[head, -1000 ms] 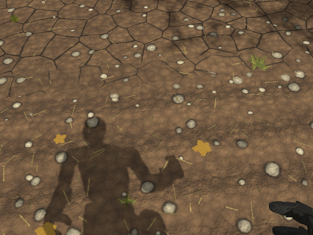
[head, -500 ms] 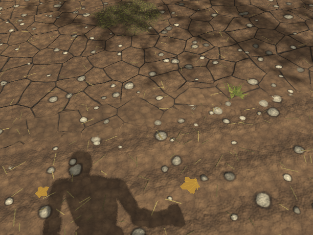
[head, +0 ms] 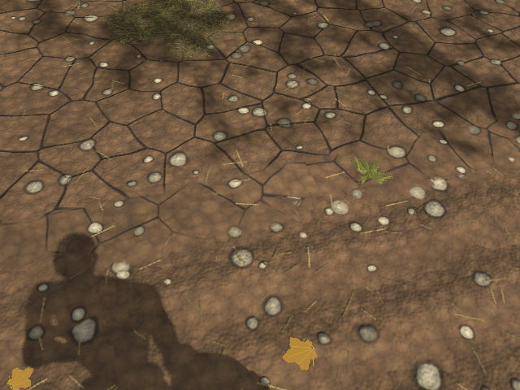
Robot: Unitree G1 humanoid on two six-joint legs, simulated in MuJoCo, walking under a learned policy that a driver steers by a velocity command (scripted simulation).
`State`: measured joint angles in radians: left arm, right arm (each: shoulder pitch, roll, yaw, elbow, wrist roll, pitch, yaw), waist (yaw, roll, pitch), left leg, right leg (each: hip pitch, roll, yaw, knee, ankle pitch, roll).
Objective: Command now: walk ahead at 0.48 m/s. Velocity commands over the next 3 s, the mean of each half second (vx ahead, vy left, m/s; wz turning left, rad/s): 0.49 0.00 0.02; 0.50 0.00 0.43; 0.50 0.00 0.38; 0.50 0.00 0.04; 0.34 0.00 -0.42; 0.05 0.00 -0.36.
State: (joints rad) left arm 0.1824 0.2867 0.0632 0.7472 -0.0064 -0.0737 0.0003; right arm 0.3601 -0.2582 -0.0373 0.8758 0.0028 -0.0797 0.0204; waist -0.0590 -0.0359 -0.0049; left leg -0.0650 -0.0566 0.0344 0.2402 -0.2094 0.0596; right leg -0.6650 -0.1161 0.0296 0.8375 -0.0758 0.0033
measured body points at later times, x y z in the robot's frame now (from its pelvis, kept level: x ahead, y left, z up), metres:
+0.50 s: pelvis +0.27 -0.07 +0.00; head +0.29 -0.08 +0.45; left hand +0.32 +0.21 -0.12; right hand +0.42 -0.34 -0.11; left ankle +0.38 +0.12 -0.67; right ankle +0.27 -0.15 -0.75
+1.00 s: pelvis +0.55 +0.03 -0.01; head +0.58 +0.05 +0.44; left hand +0.63 +0.33 -0.11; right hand +0.72 -0.21 -0.11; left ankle +0.55 +0.10 -0.75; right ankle +0.63 -0.13 -0.67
